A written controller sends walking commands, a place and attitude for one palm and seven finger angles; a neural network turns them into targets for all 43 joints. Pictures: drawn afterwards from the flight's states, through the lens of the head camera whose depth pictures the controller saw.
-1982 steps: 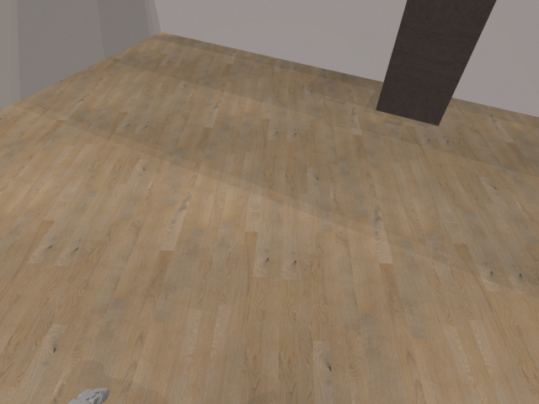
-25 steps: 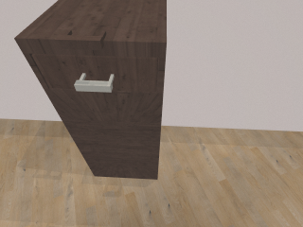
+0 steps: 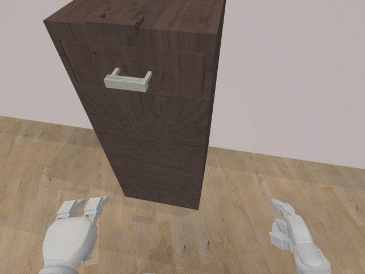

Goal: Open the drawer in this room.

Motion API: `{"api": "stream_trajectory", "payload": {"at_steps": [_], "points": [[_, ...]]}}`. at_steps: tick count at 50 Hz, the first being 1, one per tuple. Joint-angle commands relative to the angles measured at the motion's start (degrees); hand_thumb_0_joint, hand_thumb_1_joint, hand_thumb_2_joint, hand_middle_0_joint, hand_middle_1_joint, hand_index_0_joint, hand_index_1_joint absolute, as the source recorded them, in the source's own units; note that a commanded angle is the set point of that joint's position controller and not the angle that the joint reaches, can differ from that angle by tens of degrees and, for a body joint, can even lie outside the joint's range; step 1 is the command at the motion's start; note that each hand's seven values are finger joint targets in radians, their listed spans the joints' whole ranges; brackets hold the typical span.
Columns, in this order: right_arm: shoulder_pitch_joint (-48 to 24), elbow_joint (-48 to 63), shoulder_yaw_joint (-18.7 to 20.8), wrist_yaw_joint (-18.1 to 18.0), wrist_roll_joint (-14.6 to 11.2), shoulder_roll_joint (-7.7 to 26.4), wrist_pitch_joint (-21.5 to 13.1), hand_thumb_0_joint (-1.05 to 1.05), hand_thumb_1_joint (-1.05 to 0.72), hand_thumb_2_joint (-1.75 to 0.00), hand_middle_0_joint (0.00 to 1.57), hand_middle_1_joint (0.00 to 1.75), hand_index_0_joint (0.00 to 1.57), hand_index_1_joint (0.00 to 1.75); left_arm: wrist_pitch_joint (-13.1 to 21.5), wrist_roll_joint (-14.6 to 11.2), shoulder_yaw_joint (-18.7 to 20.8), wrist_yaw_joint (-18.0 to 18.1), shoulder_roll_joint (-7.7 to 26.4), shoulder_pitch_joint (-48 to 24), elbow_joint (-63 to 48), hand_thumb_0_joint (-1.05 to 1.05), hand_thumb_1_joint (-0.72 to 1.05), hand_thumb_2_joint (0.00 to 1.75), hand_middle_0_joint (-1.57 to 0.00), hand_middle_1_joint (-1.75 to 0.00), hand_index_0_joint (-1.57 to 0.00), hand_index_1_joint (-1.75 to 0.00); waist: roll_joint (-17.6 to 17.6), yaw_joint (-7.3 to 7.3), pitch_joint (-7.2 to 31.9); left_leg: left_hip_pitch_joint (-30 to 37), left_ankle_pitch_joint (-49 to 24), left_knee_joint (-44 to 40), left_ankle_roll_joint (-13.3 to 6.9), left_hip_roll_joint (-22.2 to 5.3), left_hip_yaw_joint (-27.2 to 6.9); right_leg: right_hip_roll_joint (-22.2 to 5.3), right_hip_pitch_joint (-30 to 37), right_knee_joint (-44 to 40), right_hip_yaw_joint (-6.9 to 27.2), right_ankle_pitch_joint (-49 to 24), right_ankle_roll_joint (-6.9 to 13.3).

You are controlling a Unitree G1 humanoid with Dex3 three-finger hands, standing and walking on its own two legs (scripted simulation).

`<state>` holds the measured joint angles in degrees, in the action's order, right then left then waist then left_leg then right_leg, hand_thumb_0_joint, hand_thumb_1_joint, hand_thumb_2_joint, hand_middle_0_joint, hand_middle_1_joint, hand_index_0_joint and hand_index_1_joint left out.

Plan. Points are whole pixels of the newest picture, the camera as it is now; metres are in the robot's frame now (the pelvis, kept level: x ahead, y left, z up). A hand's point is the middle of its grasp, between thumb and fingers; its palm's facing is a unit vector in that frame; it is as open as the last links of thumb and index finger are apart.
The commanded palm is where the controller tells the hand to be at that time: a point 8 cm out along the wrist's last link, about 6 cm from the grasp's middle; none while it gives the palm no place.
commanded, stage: raise the hand with hooked fingers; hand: left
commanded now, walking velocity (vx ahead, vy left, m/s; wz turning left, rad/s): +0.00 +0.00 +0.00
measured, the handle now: (129, 78) +0.54 +0.25 +0.13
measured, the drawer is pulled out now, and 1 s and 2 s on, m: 0.00 0.00 0.00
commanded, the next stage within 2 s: move the hooked fingers above the handle in 1.52 s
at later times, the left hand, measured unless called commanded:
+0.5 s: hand (80, 163) +0.26 +0.25 +0.13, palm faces +0.13 -0.10 -0.99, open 12.0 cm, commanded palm +0.24 +0.26 +0.19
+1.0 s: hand (35, 96) +0.31 +0.31 +0.24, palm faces +0.19 -0.02 -0.98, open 13.8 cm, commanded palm +0.27 +0.30 +0.30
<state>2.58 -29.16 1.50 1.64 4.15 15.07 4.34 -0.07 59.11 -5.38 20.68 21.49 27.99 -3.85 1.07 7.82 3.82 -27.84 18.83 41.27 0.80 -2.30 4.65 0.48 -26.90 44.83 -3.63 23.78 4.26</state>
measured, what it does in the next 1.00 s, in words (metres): shifts its weight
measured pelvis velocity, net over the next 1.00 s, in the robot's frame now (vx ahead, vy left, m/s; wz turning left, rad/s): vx -0.01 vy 0.06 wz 0.00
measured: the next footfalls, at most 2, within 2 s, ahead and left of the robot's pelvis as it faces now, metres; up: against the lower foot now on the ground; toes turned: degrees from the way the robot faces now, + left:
none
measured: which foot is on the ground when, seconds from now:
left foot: down 0.00-1.00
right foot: down 0.00-1.00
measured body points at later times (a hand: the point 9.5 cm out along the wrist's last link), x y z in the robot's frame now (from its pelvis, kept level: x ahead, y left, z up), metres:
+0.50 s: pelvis +0.01 +0.02 +0.02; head +0.02 -0.02 +0.47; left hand +0.25 +0.25 +0.18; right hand +0.19 -0.23 -0.09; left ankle +0.02 +0.14 -0.71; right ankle -0.01 -0.07 -0.71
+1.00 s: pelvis -0.01 +0.06 +0.03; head -0.02 +0.02 +0.48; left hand +0.29 +0.31 +0.29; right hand +0.22 -0.12 -0.06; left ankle +0.02 +0.14 -0.71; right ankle -0.01 -0.07 -0.71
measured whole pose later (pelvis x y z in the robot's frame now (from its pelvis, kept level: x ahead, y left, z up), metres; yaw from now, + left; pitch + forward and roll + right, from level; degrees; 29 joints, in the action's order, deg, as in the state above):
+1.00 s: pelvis -0.01 +0.06 +0.03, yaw +0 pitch -3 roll +0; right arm 3.5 -35.4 -3.4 0.8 -1.3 13.7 7.2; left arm -6.7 47.1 -0.8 -10.6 36.0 -18.0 -4.6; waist -5.9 6.5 -1.3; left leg -9.9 9.6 22.8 -3.2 2.7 2.0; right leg -2.1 -7.7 23.7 -2.4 12.7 -0.7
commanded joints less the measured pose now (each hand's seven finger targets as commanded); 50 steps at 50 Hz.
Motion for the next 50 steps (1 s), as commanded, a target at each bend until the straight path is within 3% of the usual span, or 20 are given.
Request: {"api": "stream_trajectory", "payload": {"at_steps": [1, 4, 7, 9, 13, 16, 19, 22, 26, 29, 34, 41, 43, 50], "points": [[-4.2, 5.8, 1.2, -1.8, 0.3, 3.1, -2.9, 0.00, -0.90, -0.90, 0.20, 0.30, 0.20, 0.30, 4.8, -1.2, 9.3, 4.7, 12.2, -26.5, -21.4, 0.00, 0.29, 0.64, -0.24, -0.69, -0.24, -0.69, -7.2, -6.81, 10.6, 14.3, -8.4, 2.1, -3.5, 5.5, -4.2, -0.9, -3.5, -13.9, 14.5, -8.1, -0.8], [-5.1, 4.6, 0.7, -2.3, 0.2, 3.2, -3.2, 0.00, -0.90, -0.90, 0.20, 0.30, 0.20, 0.30, 6.1, -3.8, 7.9, 1.9, 11.1, -27.3, -17.1, 0.00, 0.22, 0.61, -0.25, -0.74, -0.25, -0.74, -2.4, -7.68, 7.5, 12.2, -8.9, 1.1, -3.8, 5.5, -4.7, -1.2, -0.7, -14.8, 13.4, -12.9, -1.9], [-5.9, 4.2, 0.2, -2.4, -0.7, 3.1, -1.9, 0.00, -0.90, -0.90, 0.20, 0.30, 0.20, 0.30, 2.4, -4.5, 8.1, -2.5, 11.5, -22.5, -10.2, 0.00, 0.15, 0.58, -0.25, -0.78, -0.25, -0.78, 2.4, -4.96, 6.4, 8.6, -9.9, -3.1, -3.5, 5.3, -4.3, -1.7, 5.8, -16.0, 12.0, -18.4, -3.1], [-6.3, 4.4, -0.4, -2.2, -2.0, 3.4, -0.6, 0.00, -0.90, -0.90, 0.20, 0.30, 0.20, 0.30, -1.5, -5.6, 8.8, -6.2, 12.0, -17.2, -6.9, 0.00, 0.11, 0.56, -0.26, -0.81, -0.26, -0.81, 3.7, -2.98, 7.5, 7.2, -11.2, -6.4, -3.1, 5.0, -3.5, -1.9, 11.6, -15.5, 11.0, -23.8, -3.7], [-7.5, 5.7, -1.5, -2.3, -3.0, 4.2, 0.4, 0.00, -0.90, -0.90, 0.20, 0.30, 0.20, 0.30, -4.0, -7.3, 14.9, -11.7, 18.9, -14.0, -9.5, 0.00, 0.01, 0.52, -0.26, -0.87, -0.26, -0.87, 4.6, -0.61, 8.7, 7.1, -13.7, -9.9, -2.6, 4.9, -2.7, -2.6, 20.8, -14.2, 10.8, -33.8, -4.8], [-7.1, 5.9, -1.4, -2.6, -3.0, 4.5, 0.6, 0.00, -0.90, -0.90, 0.20, 0.30, 0.20, 0.30, -2.3, -8.6, 16.2, -12.9, 19.6, -18.2, -16.8, 0.00, -0.06, 0.49, -0.27, -0.92, -0.27, -0.92, 1.9, -0.95, 10.7, 9.3, -15.3, -11.2, -2.8, 4.8, -2.9, -3.1, 23.1, -14.6, 9.8, -37.1, -5.1], [-7.0, 5.8, -0.9, -3.4, -3.0, 4.3, -1.0, 0.00, -0.90, -0.90, 0.20, 0.30, 0.20, 0.30, 0.9, -9.9, 16.4, -11.2, 19.0, -24.1, -22.2, 0.00, -0.13, 0.46, -0.27, -0.96, -0.27, -0.96, -0.1, -1.95, 10.2, 11.7, -14.9, -11.5, -2.9, 5.0, -3.4, -3.0, 21.1, -16.6, 9.6, -33.1, -4.8], [-5.9, 4.4, 0.1, -3.4, -3.0, 4.5, -1.9, 0.00, -0.90, -0.90, 0.20, 0.30, 0.20, 0.30, 2.8, -9.5, 16.7, -9.5, 18.9, -26.1, -22.2, 0.00, -0.20, 0.43, -0.28, -1.00, -0.28, -1.00, -3.1, -2.11, 9.7, 15.3, -16.9, -12.3, -3.0, 5.0, -3.2, -2.3, 18.0, -18.0, 7.3, -28.8, -3.8], [-5.9, 2.6, 0.6, -2.9, -4.2, 4.8, -1.3, 0.00, -0.90, -0.90, 0.20, 0.30, 0.20, 0.30, 0.0, -8.5, 16.0, -10.0, 19.7, -32.6, -16.1, 0.00, -0.29, 0.39, -0.29, -1.07, -0.29, -1.07, -2.0, -2.75, 6.0, 16.7, -16.1, -14.6, -2.8, 4.6, -3.3, -1.5, 15.7, -20.0, 5.0, -21.3, -3.2], [-6.8, 2.5, 0.5, -2.8, -5.2, 4.9, -0.6, 0.00, -0.90, -0.90, 0.20, 0.30, 0.20, 0.30, -3.3, -8.8, 13.1, -12.8, 19.6, -39.4, -15.1, 0.00, -0.36, 0.36, -0.29, -1.11, -0.29, -1.11, -3.9, -2.90, 7.5, 18.7, -16.5, -16.7, -2.6, 4.2, -3.6, -1.2, 17.5, -20.5, 3.9, -19.1, -3.0], [-8.4, 3.0, -0.4, -2.7, -5.4, 5.0, -0.2, 0.00, -0.90, -0.90, 0.20, 0.30, 0.20, 0.30, -6.0, -10.3, 11.4, -19.2, 21.4, -45.7, -15.6, 0.00, -0.48, 0.31, -0.30, -1.18, -0.30, -1.18, -4.9, -2.62, 8.2, 21.8, -19.5, -19.3, -2.4, 3.8, -4.8, -0.5, 20.4, -21.5, 3.1, -20.4, -2.7], [-8.0, 2.5, -1.7, -2.1, -5.3, 5.3, 0.8, 0.00, -0.90, -0.90, 0.20, 0.30, 0.20, 0.30, -6.6, -10.7, 14.1, -25.7, 26.2, -56.2, -12.1, 0.00, -0.50, 0.30, -0.30, -1.20, -0.30, -1.20, -3.6, -2.37, 6.1, 22.0, -19.0, -22.3, -1.9, 2.9, -5.9, 0.2, 21.2, -23.4, 2.0, -17.6, -2.4], [-8.5, 2.7, -1.8, -1.8, -5.7, 5.5, 0.7, 0.00, -0.90, -0.90, 0.20, 0.30, 0.20, 0.30, -6.6, -11.0, 15.2, -26.9, 27.5, -59.6, -11.8, 0.00, -0.50, 0.30, -0.30, -1.20, -0.30, -1.20, -5.2, -2.26, 6.6, 22.5, -18.4, -22.7, -1.6, 2.6, -6.3, 0.6, 20.9, -23.5, 2.0, -16.0, -2.2], [-7.1, 2.4, -1.8, -1.4, -5.9, 5.9, -0.3, 0.00, -0.90, -0.90, 0.20, 0.30, 0.20, 0.30, -6.3, -12.3, 12.7, -31.3, 27.9, -70.6, -9.7, 0.00, -0.50, 0.30, -0.30, -1.20, -0.30, -1.20, -5.8, -3.00, 9.2, 24.1, -17.3, -23.1, -1.3, 2.6, -7.5, 0.3, 19.7, -23.7, 1.5, -14.6, -2.0]]}}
